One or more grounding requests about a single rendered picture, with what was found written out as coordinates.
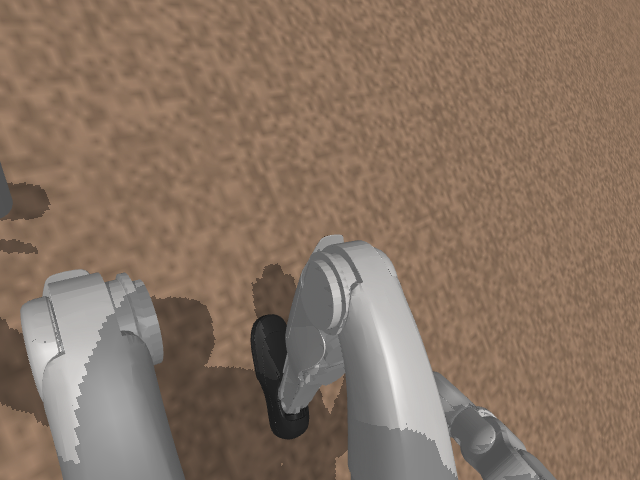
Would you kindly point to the right robot hand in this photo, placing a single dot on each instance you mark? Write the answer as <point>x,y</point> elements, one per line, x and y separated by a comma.
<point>453,400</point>

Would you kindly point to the can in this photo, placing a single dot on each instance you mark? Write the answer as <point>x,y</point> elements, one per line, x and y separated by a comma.
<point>6,201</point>

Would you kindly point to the right robot arm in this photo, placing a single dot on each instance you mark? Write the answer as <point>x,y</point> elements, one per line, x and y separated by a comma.
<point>492,449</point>

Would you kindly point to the right robot foot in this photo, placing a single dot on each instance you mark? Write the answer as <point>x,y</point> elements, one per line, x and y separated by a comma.
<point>269,353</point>

